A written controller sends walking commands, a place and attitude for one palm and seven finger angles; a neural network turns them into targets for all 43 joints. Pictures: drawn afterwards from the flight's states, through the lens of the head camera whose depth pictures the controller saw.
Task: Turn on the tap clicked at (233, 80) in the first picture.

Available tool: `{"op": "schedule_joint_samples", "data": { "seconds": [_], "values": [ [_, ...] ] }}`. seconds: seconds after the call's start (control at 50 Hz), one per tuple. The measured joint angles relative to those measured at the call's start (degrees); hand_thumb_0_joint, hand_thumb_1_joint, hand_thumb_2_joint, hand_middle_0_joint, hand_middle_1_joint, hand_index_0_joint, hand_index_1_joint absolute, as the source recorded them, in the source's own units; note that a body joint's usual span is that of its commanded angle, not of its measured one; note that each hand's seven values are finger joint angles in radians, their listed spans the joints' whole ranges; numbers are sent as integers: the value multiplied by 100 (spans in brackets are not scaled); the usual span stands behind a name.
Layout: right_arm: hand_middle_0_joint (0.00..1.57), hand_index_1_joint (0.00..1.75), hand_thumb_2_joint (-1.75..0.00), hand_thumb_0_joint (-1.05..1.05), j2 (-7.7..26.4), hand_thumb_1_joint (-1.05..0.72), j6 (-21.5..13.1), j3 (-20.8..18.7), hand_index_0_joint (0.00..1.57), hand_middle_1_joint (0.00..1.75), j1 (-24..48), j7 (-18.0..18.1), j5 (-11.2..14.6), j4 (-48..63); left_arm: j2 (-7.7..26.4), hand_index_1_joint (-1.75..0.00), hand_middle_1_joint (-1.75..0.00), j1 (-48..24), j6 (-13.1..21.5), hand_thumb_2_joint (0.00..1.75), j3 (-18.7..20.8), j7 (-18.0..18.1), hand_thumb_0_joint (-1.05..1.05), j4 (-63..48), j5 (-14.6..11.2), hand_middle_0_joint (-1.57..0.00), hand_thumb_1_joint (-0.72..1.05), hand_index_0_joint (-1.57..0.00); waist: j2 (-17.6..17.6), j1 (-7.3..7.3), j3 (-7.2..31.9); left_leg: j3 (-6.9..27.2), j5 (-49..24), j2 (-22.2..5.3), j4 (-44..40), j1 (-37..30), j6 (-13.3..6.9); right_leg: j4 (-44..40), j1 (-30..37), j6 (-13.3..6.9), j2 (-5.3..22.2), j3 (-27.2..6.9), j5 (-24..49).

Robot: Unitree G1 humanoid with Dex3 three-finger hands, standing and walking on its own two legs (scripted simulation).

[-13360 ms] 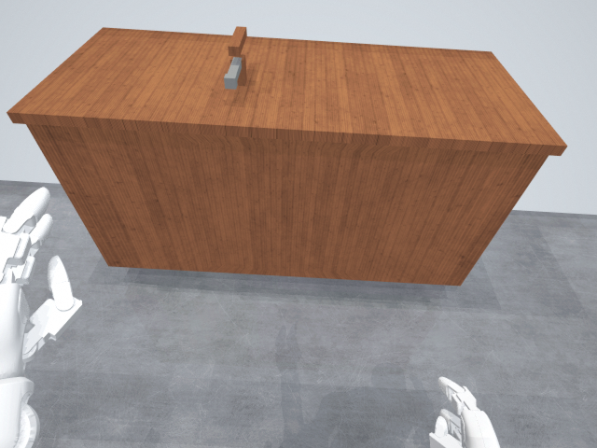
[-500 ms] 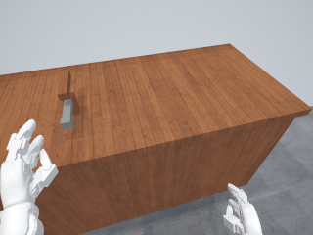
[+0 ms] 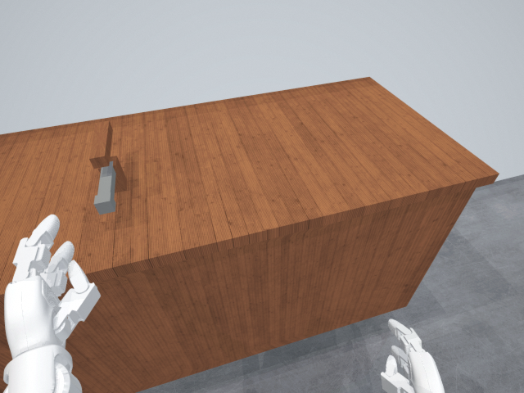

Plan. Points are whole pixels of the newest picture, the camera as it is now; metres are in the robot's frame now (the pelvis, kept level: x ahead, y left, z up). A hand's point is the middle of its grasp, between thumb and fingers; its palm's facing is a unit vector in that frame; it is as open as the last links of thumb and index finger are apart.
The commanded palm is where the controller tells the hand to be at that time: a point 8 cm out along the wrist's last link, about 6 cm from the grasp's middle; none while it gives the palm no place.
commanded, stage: turn the palm inward beside the body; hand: left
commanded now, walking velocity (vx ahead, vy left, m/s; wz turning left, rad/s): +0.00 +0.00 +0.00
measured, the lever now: (105, 203) +0.40 +0.36 +0.07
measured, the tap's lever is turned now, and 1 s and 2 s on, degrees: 0 0 0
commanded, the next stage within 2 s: reach beside the lever's end, fingers flat in 0.34 s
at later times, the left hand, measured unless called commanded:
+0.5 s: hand (107, 289) +0.19 +0.22 +0.14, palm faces +0.55 -0.83 -0.10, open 7.4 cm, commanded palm +0.14 +0.26 +0.14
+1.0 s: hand (98, 261) +0.24 +0.27 +0.12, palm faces +0.58 -0.81 -0.09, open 7.4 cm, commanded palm +0.19 +0.30 +0.12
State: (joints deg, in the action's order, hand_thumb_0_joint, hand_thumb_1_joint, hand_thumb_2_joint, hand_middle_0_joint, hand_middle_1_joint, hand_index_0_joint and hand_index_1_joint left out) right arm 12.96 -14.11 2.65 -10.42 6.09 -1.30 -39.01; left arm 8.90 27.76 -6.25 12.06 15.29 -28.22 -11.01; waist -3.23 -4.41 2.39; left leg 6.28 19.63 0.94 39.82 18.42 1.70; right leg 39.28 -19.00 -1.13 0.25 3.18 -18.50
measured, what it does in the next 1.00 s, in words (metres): stands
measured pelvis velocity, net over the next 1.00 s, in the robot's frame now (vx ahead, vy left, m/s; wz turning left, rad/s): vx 0.01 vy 0.01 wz -0.02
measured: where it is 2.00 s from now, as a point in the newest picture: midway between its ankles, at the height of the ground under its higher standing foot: outside the picture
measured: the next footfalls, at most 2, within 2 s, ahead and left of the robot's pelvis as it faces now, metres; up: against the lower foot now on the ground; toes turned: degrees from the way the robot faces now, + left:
none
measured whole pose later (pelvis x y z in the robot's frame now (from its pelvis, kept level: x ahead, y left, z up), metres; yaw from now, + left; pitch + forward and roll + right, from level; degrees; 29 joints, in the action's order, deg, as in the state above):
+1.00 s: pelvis +0.01 +0.01 +0.00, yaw -1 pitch +1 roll +0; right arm 12.5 -12.7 1.7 -10.1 6.2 -1.0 -39.5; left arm 10.2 17.7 -4.8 16.7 14.6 -15.3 -11.1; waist -2.4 -3.7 3.1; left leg 4.9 20.6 1.1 40.1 20.5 1.2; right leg 39.9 -21.6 -0.6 0.4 1.9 -19.3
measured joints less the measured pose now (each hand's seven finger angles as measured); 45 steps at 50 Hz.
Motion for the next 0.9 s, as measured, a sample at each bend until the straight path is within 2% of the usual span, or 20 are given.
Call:
{"op": "schedule_joint_samples", "data": {
  "seconds": [0.28, 0.52, 0.68, 0.9],
  "values": [
    [21, 30, -90, 1, 50, -90, -88, -56, 20, 30, 28, -5, 18, 58, -13, -30, -30, 52, 74, 90, -31, -51, 2, 21, -29, -21, 90, -21, -59, -32, 39, 84, 19, -80, -5, 5, 43, 55, -22, -120, -80, 88, -50],
    [21, 30, -90, 1, 24, -90, -75, -47, 21, 30, 4, -4, 14, 63, 3, -30, -30, 48, 53, 90, 22, -128, 2, 82, -66, -21, 90, -21, -50, -51, 64, 63, 52, -73, -17, 25, 60, 74, -61, -112, -70, 68, -99],
    [21, 30, -90, 1, 21, -90, -39, -63, 21, 30, 58, 37, 31, -30, 49, -30, -30, -420, 146, 90, 287, -148, 2, 602, -88, -21, 90, -21, -7, -41, 1, 53, 74, -45, 44, 114, 53, 96, -129, -72, -43, 56, -106],
    [21, 30, -90, 1, -26, -90, 38, -68, 21, 30, 65, 40, 28, -55, 107, -30, -30, -933, 155, 90, 289, -149, 2, 1075, -5, -21, 90, -21, 59, 57, 23, -85, 80, 11, 20, 182, -20, 75, -232, 18, 12, -81, -85]
  ]
}}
